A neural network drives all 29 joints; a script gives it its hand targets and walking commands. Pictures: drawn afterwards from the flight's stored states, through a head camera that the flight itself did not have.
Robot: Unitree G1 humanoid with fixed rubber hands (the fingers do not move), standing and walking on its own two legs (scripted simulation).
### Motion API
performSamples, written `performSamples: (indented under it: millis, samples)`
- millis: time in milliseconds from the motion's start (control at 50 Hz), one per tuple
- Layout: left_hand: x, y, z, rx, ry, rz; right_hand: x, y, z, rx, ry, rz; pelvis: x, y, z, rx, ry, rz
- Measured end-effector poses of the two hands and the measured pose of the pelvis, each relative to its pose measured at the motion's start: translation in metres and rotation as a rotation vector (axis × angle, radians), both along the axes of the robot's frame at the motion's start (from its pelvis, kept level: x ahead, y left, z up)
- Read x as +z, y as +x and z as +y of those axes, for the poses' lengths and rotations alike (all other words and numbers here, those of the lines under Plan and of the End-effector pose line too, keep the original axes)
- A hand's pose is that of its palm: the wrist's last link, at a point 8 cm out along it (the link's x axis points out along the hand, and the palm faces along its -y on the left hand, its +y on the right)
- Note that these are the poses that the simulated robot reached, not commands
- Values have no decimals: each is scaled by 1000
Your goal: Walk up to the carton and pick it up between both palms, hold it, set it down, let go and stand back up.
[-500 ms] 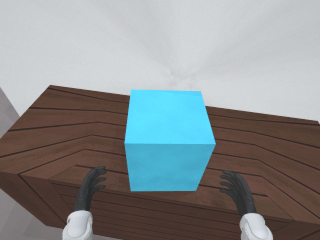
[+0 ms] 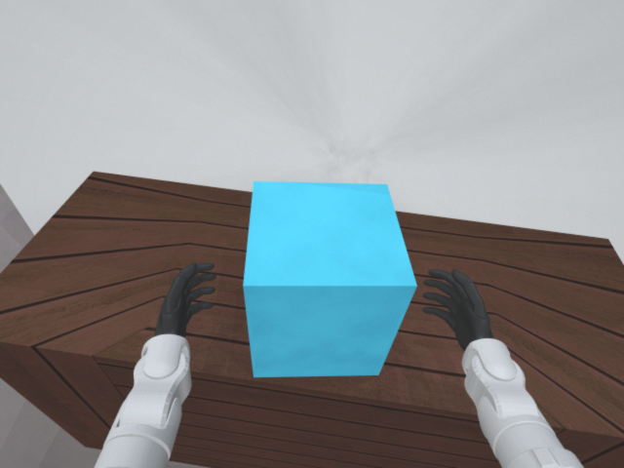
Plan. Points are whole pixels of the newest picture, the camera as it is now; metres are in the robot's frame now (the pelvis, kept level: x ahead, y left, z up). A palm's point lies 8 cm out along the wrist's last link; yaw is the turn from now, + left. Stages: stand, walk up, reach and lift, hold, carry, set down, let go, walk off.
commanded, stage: reach and lift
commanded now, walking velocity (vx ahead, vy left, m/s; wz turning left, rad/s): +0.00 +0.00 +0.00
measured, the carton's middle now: (319, 282) +0.43 +0.00 -0.01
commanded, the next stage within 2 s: none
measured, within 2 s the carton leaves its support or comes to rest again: neither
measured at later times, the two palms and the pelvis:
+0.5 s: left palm (183, 247) +0.39 +0.18 +0.10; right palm (479, 251) +0.40 -0.21 +0.11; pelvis +0.00 +0.00 +0.00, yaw -1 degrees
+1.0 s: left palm (177, 199) +0.43 +0.19 +0.14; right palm (471, 200) +0.46 -0.20 +0.15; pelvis -0.01 +0.00 +0.00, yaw +0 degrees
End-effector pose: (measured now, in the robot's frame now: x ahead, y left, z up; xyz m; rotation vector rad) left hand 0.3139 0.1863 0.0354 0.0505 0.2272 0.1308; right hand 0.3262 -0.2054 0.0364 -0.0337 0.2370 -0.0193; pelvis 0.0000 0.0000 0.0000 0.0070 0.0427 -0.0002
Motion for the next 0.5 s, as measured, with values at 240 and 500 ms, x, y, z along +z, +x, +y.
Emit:
performSamples:
  millis: [240,500]
  samples:
    - [39,40,-6,-10,8,-2,40,41,1,-3,0,-20,0,-3,5,-15,-3,39]
    - [69,73,-4,2,6,8,71,78,-7,-16,6,0,0,-3,5,-15,-5,86]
